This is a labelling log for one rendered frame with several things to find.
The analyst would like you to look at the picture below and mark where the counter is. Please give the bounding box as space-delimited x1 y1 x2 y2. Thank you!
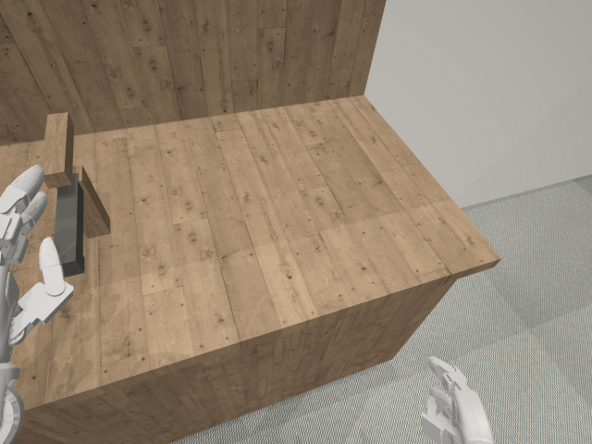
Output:
0 0 502 444

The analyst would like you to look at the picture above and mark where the robot right hand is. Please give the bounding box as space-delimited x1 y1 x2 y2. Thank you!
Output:
421 356 495 444

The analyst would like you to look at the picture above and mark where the left robot forearm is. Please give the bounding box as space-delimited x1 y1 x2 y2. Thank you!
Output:
0 363 25 444

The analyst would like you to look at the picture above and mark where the tap lever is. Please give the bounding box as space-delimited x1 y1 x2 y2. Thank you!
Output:
54 173 84 278

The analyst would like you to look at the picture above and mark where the robot left hand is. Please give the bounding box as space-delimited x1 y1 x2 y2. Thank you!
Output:
0 165 73 364

